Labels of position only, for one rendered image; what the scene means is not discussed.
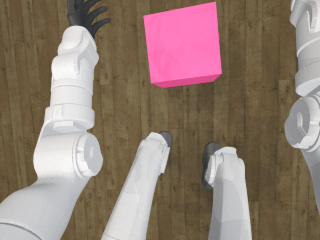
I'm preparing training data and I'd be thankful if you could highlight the carton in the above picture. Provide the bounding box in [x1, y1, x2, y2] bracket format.
[143, 1, 222, 88]

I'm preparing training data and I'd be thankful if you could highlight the right robot upper arm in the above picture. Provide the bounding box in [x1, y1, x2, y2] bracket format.
[284, 93, 320, 215]

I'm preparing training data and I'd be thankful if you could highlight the left robot hand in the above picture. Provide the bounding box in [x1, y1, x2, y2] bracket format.
[67, 0, 111, 40]

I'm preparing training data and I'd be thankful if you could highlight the left robot upper arm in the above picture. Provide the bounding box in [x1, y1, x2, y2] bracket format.
[0, 131, 103, 240]

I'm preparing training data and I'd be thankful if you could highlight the right robot foot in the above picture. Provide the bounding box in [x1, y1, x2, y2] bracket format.
[201, 141, 221, 190]

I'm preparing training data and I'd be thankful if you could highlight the left robot forearm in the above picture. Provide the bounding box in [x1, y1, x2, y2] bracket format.
[33, 25, 99, 170]

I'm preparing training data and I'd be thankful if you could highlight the right robot forearm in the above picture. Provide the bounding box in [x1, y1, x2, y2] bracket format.
[289, 0, 320, 97]

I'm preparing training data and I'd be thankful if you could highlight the right robot shin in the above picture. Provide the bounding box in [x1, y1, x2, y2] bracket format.
[205, 146, 245, 185]

